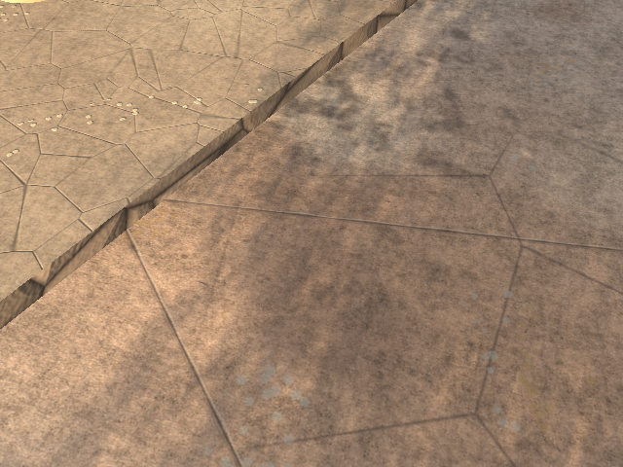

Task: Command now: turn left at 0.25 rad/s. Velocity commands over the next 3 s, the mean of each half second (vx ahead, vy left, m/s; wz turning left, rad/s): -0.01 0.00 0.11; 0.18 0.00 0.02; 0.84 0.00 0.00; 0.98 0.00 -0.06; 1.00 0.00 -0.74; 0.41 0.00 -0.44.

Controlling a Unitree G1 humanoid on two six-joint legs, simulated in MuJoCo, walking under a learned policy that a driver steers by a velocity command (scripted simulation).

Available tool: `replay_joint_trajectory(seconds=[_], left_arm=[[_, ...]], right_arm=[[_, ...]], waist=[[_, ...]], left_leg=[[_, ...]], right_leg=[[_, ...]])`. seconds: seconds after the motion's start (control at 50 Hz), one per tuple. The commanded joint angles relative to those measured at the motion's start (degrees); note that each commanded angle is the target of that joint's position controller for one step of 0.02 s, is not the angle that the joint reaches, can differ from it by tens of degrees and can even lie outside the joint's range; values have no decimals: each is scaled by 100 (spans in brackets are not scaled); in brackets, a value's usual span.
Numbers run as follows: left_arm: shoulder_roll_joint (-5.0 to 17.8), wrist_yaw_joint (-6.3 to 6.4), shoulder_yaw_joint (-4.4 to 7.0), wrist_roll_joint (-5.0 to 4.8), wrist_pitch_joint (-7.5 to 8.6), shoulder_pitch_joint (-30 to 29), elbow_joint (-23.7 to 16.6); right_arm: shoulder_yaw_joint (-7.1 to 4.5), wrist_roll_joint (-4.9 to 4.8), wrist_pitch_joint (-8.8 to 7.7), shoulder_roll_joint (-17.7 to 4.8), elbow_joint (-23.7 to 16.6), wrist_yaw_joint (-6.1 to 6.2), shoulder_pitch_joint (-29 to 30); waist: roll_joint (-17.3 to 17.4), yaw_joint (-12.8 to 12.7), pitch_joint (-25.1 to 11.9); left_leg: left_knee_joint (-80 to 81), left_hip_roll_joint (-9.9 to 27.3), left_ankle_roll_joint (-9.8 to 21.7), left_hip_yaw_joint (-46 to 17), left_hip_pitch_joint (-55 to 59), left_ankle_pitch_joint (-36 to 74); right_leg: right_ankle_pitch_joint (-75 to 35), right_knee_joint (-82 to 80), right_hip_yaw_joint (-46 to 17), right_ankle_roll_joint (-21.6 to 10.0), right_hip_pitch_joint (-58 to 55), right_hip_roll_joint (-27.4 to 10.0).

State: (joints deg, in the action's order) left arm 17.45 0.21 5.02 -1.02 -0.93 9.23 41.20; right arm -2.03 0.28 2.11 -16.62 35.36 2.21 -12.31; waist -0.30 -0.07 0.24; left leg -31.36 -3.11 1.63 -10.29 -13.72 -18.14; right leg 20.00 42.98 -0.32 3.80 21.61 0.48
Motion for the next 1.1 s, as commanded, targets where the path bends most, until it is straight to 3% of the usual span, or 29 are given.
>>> replay_joint_trajectory(seconds=[0.02, 0.04, 0.06, 0.08, 0.1, 0.12, 0.16, 0.22, 0.36, 0.76, 0.78, 0.8, 0.82, 0.84, 0.86, 0.88, 0.92, 0.98, 1.0, 1.02, 1.06, 1.08, 1.1], left_arm=[[369, -57, 11, -3, 192, -309, -449], [354, -50, -4, 76, 235, -133, -397], [590, -25, 15, 187, 278, 13, -418], [1009, -21, 60, 269, 285, -14, -455], [676, -39, -38, 255, 295, -118, -375], [494, -43, -97, 200, 312, -223, -378], [533, -24, -117, 159, 322, -175, -348], [496, -28, -161, 141, 355, -201, -378], [332, -35, -251, 130, 281, -103, -355], [277, -26, -337, 106, 308, -6, 222], [382, -7, -298, 84, 283, 216, 335], [644, 15, -208, 1, 253, 484, 434], [869, 49, -142, -63, 253, 863, 547], [1106, 90, -71, -70, 295, 976, 569], [1106, 136, -50, -2, 375, 1025, 556], [989, 147, -72, 32, 470, 913, 504], [809, 125, -103, -22, 544, 646, 362], [893, 65, -76, -95, 507, 396, 232], [969, -58, 8, 321, 421, 673, 440], [991, -110, 51, 337, 381, 756, 457], [871, -149, 47, 225, 341, 635, 425], [620, -155, -31, 288, 361, 460, 354], [51, -169, -208, 371, 395, -13, 112]], right_arm=[[-199, -103, 10, -773, -188, -30, -140], [-181, -144, -25, -719, -166, -24, -94], [-146, -18, -80, -559, -155, -21, -266], [-135, 123, -139, -478, -131, -40, -651], [-154, 136, -157, -564, -131, -22, -465], [-191, 103, -148, -689, -119, -10, -251], [-178, 67, -66, -555, -155, -21, 96], [-184, 65, -23, -519, -67, -95, 52], [-188, 62, -70, -401, 104, -84, -68], [-201, 52, -89, -235, 502, 85, -451], [-203, 19, -78, -192, 601, 97, -636], [-223, -25, -97, -205, 585, 85, -647], [-223, -80, -182, -203, 391, 53, -312], [-196, -210, -322, -193, 125, 14, 184], [-219, -266, -460, -311, -26, -27, 550], [-228, -241, -573, -298, -12, -75, 473], [-217, -188, -729, -237, 110, -176, 125], [-149, -130, -808, -45, 223, -254, 60], [-139, 264, -573, -65, 213, -469, 164], [-155, 239, -476, -46, 227, -516, 91], [-183, 159, -443, -128, 436, -449, -575], [-252, 157, -500, -319, 701, -385, -1407], [-368, 275, -582, -847, 923, -298, -2481]], waist=[[1006, 138, -184], [821, 8, -225], [275, 103, -497], [-802, 449, -651], [-1102, 357, -595], [-948, 268, -474], [-881, 133, -454], [-379, 75, -357], [122, -42, -187], [27, -10, 15], [-124, -42, -236], [-451, -147, -61], [-885, -304, 316], [-1167, -400, 853], [-959, -489, 1125], [-721, -355, 1027], [-541, -156, 480], [-769, -60, 209], [-630, -120, 166], [-743, -117, 207], [-472, 268, 219], [6, 702, 41], [1390, 1307, -223]], left_leg=[[450, 1333, 962, -1330, 461, 2690], [401, 1165, 759, -1293, 282, 2479], [16, 775, 420, -980, 69, 1734], [-487, 149, 42, -395, -385, 165], [-401, 146, -264, -57, -437, -490], [-345, 272, -374, 67, -328, -311], [21, 329, -383, 84, -133, 501], [293, 319, -194, 46, 249, 1240], [443, 360, -134, -72, 149, 1491], [525, 349, -292, 15, 368, 1494], [315, 108, -248, 300, 336, 347], [-161, -121, -201, 611, -252, -1025], [-903, -128, -195, 888, -1161, -1397], [-1681, 223, -155, 902, -1888, -1201], [-2420, 542, -106, 597, -2507, -1258], [-2768, 747, -53, 487, -2874, -965], [-2449, 928, 4, 617, -2632, -512], [-1011, 622, -164, 1203, -952, 65], [-435, 271, -140, 1578, -610, -318], [-126, 172, -125, 1773, -226, -29], [226, 113, -25, 1894, 1070, 438], [317, 197, 43, 1668, 1999, 96], [1157, 1400, 147, 14, 2580, -1591]], right_leg=[[-532, -1464, 65, -118, -281, -27], [-1559, -2254, -41, -217, -836, -111], [-2751, -2298, -611, -368, -1495, -674], [-4420, -1937, -1335, -895, -1871, -1425], [-4071, -2038, -1688, -1601, -1517, -1764], [-3453, -2116, -1600, -1662, -1406, -1621], [-2621, -2059, -1258, -1316, -1365, -1224], [-1746, -1895, -587, -790, -1113, -694], [-1373, -1637, -281, -656, -1121, -445], [-1126, -1836, -319, -649, -967, -384], [215, -1967, -342, -747, -1125, -332], [1991, -2305, -849, -1019, -1201, -568], [3443, -3001, -2011, -1472, -1284, -1328], [3979, -3662, -3251, -1950, -1047, -2199], [3512, -3895, -3731, -2139, -1061, -2524], [2917, -3815, -3591, -2048, -1371, -2484], [2009, -3715, -2643, -1691, -1591, -2035], [768, -3671, -1061, -1372, -759, -1165], [1063, -3565, -702, -1413, -696, -887], [1185, -3424, -662, -1452, -535, -945], [1641, -2818, -590, -1389, 381, -974], [1435, -1817, -395, -1302, 964, -748], [1000, 674, 253, -1094, 1732, -118]])
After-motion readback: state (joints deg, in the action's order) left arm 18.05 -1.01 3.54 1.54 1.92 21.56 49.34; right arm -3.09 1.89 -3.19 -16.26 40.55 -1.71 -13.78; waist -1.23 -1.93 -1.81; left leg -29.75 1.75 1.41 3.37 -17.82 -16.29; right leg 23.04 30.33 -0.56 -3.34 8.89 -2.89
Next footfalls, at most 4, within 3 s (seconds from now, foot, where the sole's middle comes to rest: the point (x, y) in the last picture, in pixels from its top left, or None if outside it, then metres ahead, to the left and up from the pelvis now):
0.06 right None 0.04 -0.14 -0.77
1.10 left None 0.13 0.14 -0.77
1.56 right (338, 436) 0.57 -0.06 -0.77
2.02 left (268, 266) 1.03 0.12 -0.77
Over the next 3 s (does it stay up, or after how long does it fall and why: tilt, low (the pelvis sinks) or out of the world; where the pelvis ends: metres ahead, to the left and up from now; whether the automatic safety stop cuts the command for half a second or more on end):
stays up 1.59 -0.19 -0.02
